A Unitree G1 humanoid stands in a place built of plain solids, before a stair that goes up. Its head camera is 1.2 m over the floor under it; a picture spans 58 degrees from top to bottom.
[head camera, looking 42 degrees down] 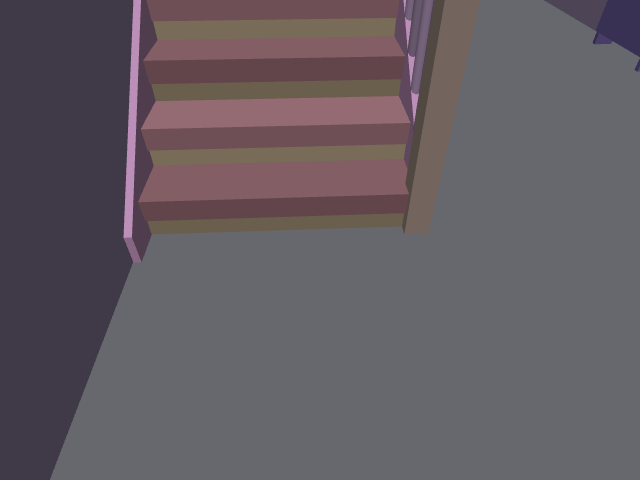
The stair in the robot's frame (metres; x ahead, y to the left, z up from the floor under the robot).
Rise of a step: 0.18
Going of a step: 0.24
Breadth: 1.09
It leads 3 degrees to the left of straight ahead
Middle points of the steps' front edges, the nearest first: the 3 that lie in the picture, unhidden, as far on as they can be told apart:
1.37 0.18 0.19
1.61 0.17 0.37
1.85 0.19 0.55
